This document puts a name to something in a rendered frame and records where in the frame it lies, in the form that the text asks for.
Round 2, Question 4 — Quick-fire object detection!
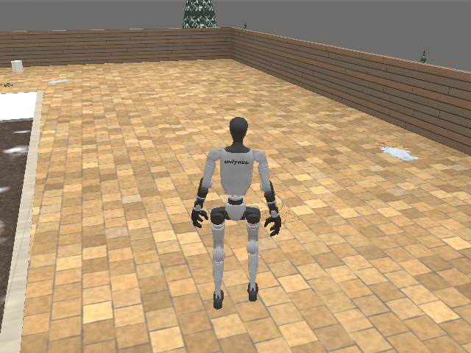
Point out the robot right upper arm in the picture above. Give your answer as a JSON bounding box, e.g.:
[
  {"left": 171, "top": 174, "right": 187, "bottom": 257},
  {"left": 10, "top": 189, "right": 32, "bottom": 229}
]
[{"left": 253, "top": 149, "right": 271, "bottom": 192}]

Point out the robot left thigh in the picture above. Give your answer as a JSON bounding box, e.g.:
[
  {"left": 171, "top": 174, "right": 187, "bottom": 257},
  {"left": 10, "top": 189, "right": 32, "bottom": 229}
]
[{"left": 210, "top": 206, "right": 225, "bottom": 262}]

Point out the right robot forearm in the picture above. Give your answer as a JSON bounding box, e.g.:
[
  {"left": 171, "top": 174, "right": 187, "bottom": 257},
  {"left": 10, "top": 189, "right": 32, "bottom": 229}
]
[{"left": 264, "top": 180, "right": 280, "bottom": 218}]

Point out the right robot hand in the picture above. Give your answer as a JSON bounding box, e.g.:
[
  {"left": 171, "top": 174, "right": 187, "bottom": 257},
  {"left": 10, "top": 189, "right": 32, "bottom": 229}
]
[{"left": 264, "top": 215, "right": 281, "bottom": 236}]

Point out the robot left upper arm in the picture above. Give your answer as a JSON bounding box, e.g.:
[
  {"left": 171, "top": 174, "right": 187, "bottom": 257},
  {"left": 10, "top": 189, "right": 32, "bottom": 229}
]
[{"left": 201, "top": 148, "right": 222, "bottom": 188}]

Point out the left robot forearm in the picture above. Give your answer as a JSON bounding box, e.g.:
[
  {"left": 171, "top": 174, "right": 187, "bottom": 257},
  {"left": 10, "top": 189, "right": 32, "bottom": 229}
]
[{"left": 193, "top": 178, "right": 208, "bottom": 211}]

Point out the robot thigh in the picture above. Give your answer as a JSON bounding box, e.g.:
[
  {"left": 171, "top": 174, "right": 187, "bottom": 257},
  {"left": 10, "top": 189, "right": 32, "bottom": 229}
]
[
  {"left": 246, "top": 205, "right": 261, "bottom": 254},
  {"left": 210, "top": 206, "right": 225, "bottom": 262}
]

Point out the robot right thigh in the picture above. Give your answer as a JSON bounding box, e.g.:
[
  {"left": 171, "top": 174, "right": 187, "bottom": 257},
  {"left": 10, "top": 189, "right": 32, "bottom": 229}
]
[{"left": 246, "top": 205, "right": 261, "bottom": 254}]

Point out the left robot hand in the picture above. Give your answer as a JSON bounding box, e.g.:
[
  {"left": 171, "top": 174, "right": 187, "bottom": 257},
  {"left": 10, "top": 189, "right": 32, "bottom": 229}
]
[{"left": 191, "top": 209, "right": 208, "bottom": 228}]

